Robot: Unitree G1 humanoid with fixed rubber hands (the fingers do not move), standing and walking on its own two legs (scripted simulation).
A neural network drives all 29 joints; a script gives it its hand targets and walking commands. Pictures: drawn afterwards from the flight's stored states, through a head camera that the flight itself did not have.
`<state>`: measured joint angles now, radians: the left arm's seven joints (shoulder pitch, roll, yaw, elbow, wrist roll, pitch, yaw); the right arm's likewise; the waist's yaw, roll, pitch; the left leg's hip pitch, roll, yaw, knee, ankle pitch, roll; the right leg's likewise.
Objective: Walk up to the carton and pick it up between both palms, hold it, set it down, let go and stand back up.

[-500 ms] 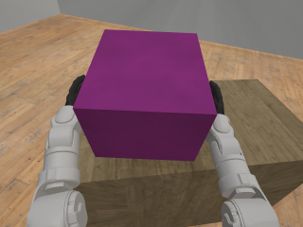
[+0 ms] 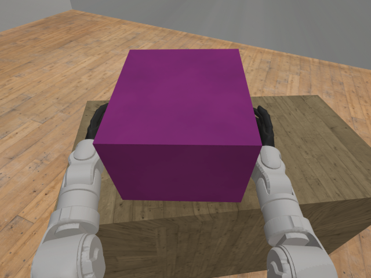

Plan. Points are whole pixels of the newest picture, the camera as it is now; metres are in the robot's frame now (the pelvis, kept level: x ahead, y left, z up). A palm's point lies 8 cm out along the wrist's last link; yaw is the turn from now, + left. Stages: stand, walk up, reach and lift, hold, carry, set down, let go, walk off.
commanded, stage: set down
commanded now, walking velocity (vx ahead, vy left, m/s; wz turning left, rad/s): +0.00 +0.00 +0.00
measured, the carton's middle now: (182, 121) +0.44 -0.03 +0.13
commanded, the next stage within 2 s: none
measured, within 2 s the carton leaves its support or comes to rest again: neither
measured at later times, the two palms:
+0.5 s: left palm (100, 139) +0.43 +0.17 +0.10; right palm (255, 145) +0.38 -0.19 +0.11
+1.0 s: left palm (101, 139) +0.45 +0.17 +0.08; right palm (248, 148) +0.39 -0.19 +0.09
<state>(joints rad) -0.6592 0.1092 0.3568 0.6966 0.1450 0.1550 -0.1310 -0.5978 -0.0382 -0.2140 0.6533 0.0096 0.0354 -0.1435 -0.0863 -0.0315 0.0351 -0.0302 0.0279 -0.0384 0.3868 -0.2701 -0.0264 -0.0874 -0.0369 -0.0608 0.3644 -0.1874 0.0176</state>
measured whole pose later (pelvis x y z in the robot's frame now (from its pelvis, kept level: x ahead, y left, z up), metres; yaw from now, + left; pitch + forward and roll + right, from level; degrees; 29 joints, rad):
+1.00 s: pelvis +0.03 +0.00 +0.00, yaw +0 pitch +2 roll -1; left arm -0.80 0.21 0.32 1.11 0.15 -0.10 -0.14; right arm -0.60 0.04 -0.34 0.77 -0.10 -0.09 -0.15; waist -0.09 -0.04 -0.01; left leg -0.14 0.03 -0.04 0.39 -0.29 -0.02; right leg -0.20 -0.04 -0.06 0.36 -0.20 0.02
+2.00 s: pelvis +0.03 +0.02 -0.01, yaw +0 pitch +15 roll -2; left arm -0.97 0.29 0.19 1.48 0.07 -0.36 -0.11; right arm -0.69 0.07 -0.48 1.05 -0.15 -0.36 -0.15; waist -0.09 -0.04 -0.12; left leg -0.44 0.03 -0.04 0.49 -0.31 -0.02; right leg -0.45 -0.04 -0.06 0.36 -0.18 0.03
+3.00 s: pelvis +0.00 +0.03 -0.02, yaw -1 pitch +24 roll -4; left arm -1.05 0.32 -0.06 1.58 -0.19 -0.39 -0.04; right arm -0.87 -0.06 -0.31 1.30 -0.04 -0.36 -0.18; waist -0.09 0.03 -0.23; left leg -0.72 0.03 -0.04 0.62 -0.31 -0.01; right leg -0.68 -0.04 -0.06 0.40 -0.13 0.03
